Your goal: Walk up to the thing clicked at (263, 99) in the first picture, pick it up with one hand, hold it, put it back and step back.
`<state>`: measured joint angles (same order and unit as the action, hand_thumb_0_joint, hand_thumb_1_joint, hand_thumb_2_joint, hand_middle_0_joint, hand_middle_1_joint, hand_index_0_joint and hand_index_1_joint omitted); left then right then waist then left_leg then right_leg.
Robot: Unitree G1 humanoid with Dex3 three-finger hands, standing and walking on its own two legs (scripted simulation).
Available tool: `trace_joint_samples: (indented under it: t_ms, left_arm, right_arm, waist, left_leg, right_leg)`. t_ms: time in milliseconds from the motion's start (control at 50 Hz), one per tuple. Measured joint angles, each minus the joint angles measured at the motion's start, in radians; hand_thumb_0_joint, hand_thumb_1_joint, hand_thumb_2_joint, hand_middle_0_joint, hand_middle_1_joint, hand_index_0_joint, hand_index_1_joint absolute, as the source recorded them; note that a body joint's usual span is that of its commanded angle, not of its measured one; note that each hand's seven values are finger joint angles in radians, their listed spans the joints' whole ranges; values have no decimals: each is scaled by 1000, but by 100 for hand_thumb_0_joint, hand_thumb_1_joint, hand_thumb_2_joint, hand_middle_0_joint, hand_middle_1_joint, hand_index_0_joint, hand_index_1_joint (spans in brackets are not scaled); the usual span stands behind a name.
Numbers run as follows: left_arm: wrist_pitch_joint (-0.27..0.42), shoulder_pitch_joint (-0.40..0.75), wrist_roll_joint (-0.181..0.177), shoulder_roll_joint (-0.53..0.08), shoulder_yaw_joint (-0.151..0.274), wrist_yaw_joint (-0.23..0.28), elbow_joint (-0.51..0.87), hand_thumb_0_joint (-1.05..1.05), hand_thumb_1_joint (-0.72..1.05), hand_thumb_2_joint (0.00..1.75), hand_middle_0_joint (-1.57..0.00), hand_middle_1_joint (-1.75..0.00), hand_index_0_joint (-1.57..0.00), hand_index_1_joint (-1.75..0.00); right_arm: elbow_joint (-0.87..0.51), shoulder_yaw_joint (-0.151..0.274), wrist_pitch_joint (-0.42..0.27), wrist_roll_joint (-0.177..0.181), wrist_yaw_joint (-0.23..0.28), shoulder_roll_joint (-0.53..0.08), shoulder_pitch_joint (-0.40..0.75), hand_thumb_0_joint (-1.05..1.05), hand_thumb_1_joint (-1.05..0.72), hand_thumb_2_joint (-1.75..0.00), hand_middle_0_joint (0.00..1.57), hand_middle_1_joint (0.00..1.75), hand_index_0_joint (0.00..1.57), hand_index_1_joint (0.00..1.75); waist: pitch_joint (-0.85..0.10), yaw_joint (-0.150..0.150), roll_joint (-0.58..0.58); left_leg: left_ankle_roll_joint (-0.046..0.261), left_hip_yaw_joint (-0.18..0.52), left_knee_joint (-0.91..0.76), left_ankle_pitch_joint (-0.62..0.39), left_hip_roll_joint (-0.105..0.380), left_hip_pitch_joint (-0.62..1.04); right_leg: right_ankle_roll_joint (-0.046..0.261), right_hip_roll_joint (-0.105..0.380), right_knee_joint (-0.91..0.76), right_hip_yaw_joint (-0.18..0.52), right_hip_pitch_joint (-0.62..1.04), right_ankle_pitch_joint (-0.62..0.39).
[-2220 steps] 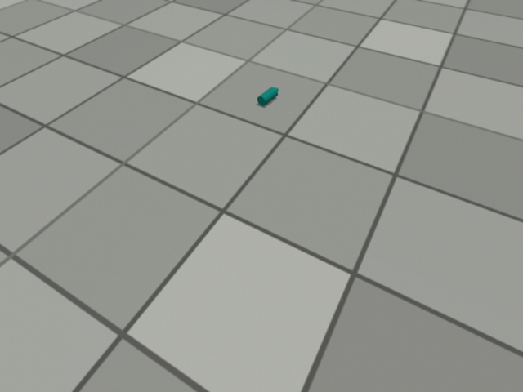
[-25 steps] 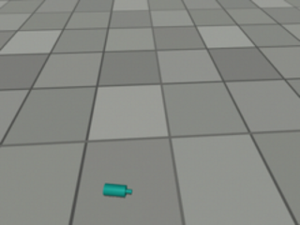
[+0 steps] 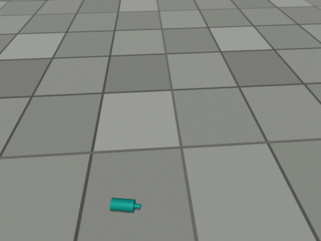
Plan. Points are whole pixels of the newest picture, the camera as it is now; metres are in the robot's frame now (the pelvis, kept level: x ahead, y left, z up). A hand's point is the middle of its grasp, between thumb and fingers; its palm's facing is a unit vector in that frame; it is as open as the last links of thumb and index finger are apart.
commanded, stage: stand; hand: left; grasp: from above
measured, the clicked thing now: (126, 205) +0.44 +0.23 -0.75
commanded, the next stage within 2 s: step back in 0.78 s
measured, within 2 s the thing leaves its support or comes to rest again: neither
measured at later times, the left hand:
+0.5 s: hand out of the picture +0.06 +0.24 -0.16, palm faces +0.02 -0.94 -0.33, open 7.4 cm
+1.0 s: hand out of the picture +0.07 +0.27 -0.17, palm faces -0.01 -0.93 -0.38, open 7.4 cm
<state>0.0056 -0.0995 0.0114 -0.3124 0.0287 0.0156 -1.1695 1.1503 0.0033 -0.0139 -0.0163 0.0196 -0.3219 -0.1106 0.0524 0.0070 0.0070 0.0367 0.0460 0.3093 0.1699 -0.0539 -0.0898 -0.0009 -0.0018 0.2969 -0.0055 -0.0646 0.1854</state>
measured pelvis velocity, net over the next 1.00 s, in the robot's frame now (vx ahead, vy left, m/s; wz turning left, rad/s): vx -0.03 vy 0.00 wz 0.00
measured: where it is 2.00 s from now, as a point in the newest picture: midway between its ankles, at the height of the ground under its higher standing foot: outside the picture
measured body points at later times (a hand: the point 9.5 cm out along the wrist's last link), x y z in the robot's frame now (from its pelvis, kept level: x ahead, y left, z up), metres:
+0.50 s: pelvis +0.00 +0.00 +0.00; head +0.00 -0.01 +0.45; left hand +0.06 +0.29 -0.14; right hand +0.07 -0.30 -0.14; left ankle +0.00 +0.09 -0.75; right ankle -0.01 -0.12 -0.75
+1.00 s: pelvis -0.03 +0.00 -0.01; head +0.03 +0.01 +0.43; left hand +0.07 +0.32 -0.14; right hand +0.06 -0.32 -0.14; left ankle -0.03 +0.10 -0.73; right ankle -0.01 -0.12 -0.75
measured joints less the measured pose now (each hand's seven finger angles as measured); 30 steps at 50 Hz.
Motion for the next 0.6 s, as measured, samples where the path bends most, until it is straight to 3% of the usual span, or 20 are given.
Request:
trace_joint_samples:
  t_ms: [600]
  left_arm:
    - [4,-17,-3,-13,-7,-8,9,0,91,90,-20,-30,-20,-30]
  right_arm:
    - [-5,-8,-4,3,-7,-11,-11,0,-90,-90,20,30,20,30]
  waist:
    - [-6,-3,-1]
  left_leg:
    - [-8,4,-9,-6,6,-1]
  right_leg:
    - [8,-5,-1,-4,-5,-2]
